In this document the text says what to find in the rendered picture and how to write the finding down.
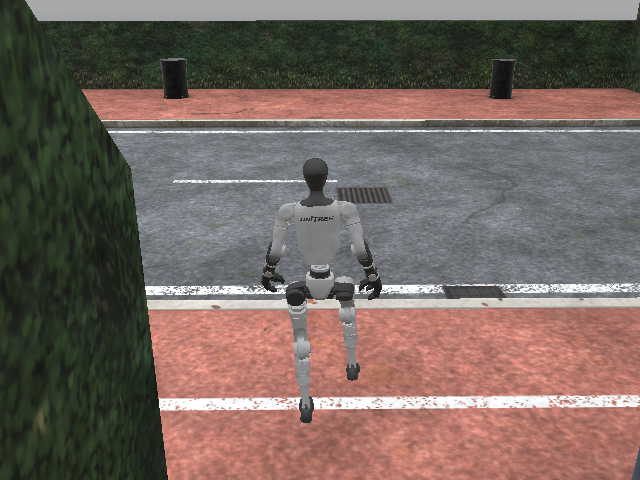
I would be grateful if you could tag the robot right thigh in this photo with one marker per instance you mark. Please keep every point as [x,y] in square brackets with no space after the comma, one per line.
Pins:
[344,289]

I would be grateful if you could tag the robot left forearm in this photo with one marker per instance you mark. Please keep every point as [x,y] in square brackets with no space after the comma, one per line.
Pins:
[270,263]

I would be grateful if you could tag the robot right forearm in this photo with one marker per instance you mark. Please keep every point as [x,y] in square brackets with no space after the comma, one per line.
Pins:
[368,265]

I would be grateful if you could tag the robot right hand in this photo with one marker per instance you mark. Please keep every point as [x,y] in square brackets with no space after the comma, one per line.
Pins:
[375,284]

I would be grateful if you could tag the robot left upper arm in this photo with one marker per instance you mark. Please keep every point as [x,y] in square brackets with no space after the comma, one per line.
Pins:
[285,213]

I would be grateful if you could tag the robot left foot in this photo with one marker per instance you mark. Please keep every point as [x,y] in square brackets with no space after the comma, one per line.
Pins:
[306,414]

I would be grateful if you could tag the robot right upper arm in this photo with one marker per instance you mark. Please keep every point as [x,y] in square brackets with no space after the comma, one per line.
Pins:
[349,210]

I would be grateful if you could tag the robot left hand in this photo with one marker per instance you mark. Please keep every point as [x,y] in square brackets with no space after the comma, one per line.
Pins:
[276,278]

